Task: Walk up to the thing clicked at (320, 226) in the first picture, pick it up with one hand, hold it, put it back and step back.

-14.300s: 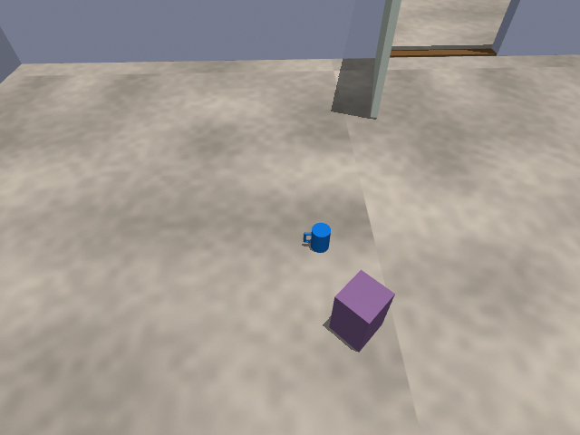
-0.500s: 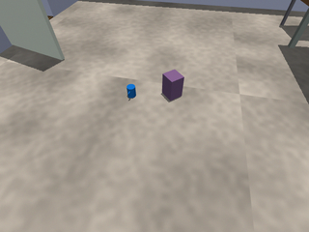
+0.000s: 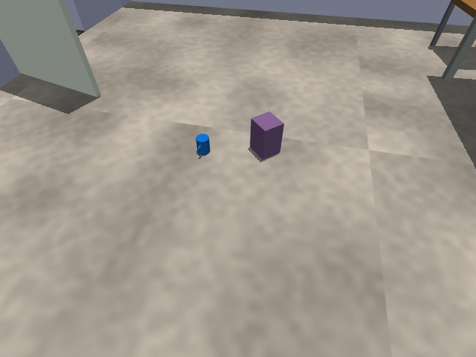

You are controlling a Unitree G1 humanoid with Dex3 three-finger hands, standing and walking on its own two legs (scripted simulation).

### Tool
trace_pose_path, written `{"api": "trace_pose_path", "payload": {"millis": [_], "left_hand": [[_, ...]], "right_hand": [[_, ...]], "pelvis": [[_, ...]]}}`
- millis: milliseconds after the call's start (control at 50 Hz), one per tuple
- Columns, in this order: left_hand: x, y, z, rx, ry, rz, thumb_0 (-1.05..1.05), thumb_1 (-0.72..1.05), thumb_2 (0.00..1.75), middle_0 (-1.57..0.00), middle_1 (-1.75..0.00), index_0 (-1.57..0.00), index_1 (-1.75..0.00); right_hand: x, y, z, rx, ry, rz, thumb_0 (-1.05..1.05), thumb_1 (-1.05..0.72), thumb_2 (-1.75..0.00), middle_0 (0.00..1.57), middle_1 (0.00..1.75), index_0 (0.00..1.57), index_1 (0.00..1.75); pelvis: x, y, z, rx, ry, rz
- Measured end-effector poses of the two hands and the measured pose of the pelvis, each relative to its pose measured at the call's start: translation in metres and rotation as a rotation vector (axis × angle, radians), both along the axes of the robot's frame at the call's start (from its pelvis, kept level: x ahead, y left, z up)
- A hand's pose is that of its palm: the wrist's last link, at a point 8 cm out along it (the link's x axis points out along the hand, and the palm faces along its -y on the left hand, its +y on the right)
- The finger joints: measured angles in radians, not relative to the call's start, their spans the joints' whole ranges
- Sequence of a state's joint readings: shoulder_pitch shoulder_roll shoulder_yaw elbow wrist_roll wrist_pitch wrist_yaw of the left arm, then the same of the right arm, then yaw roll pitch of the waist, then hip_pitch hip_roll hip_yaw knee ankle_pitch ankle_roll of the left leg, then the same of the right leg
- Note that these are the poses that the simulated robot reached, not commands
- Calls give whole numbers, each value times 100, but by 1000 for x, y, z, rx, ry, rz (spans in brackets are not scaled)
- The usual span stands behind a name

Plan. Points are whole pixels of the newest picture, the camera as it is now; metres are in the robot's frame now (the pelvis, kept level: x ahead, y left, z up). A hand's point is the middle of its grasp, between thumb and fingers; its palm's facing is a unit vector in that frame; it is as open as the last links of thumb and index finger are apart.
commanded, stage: stand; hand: left
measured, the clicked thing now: (202, 146) +1.45 +0.22 -0.73
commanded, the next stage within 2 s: walk up in 0.42 s
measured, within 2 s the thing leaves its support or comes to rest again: neither
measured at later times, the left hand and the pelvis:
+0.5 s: hand out of the picture +0.07 +0.26 -0.16, palm faces -0.03 -0.94 -0.34, open 7.4 cm; pelvis +0.01 +0.00 +0.00, yaw -1 degrees
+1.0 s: hand out of the picture +0.17 +0.23 -0.15, palm faces +0.04 -0.92 -0.39, open 7.4 cm; pelvis +0.16 -0.06 -0.01, yaw +1 degrees
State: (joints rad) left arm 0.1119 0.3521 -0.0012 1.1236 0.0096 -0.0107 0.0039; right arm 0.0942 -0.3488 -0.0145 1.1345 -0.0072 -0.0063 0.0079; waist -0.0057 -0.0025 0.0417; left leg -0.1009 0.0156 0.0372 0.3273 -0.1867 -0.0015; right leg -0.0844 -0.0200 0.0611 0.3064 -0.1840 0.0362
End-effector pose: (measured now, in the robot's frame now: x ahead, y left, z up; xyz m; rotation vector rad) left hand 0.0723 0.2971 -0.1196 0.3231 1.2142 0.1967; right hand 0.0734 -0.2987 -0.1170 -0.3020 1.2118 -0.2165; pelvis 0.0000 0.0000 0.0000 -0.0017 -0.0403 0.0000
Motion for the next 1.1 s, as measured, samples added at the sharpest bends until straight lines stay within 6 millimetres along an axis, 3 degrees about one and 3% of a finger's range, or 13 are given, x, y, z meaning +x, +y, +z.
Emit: {"api": "trace_pose_path", "payload": {"millis": [280,480,620,700,780,860,920,1000,1100], "left_hand": [[-14,1,-2,0,37,12,1,90,90,-21,-30,-20,-30],[-11,2,0,-10,17,2,1,90,90,-21,-30,-20,-30],[24,4,13,35,0,-54,1,90,90,-21,-30,-20,-30],[50,-4,19,85,-60,-62,1,90,90,-21,-30,-20,-30],[50,-14,21,115,-79,-10,1,90,90,-21,-30,-20,-30],[50,-25,25,94,-31,30,1,90,90,-21,-30,-20,-30],[61,-30,22,74,-12,48,1,90,90,-21,-30,-20,-30],[89,-28,10,47,-2,64,1,90,90,-21,-30,-20,-30],[143,-12,-17,17,4,68,1,90,90,-21,-30,-20,-30]], "right_hand": [[-12,-1,-3,3,38,-5,1,-90,-90,21,30,20,29],[-7,-5,-2,19,-3,-9,1,-90,-90,21,30,20,30],[-18,-45,0,1,-25,-67,1,-90,-90,21,30,21,30],[-12,-82,-16,-20,28,-79,1,-90,-90,21,30,21,30],[24,-97,-21,-26,46,-55,1,-91,-90,20,30,20,29],[76,-95,-10,-1,-16,-9,1,-91,-90,20,30,20,29],[113,-89,-3,13,-38,30,1,-91,-90,20,30,20,29],[163,-78,2,12,-36,81,1,-91,-90,20,30,20,29],[237,-60,1,-21,-68,122,1,-90,-90,21,30,20,29]], "pelvis": [[-1,0,0,2,5,4],[4,-2,-2,6,8,-7],[25,-25,-6,16,3,-47],[48,-47,-19,8,-10,-50],[72,-58,-22,-20,-19,-29],[101,-61,-11,-31,-22,-17],[124,-61,-8,-33,-16,-7],[160,-57,-11,-42,-10,11],[217,-40,-27,-42,-6,28]]}}
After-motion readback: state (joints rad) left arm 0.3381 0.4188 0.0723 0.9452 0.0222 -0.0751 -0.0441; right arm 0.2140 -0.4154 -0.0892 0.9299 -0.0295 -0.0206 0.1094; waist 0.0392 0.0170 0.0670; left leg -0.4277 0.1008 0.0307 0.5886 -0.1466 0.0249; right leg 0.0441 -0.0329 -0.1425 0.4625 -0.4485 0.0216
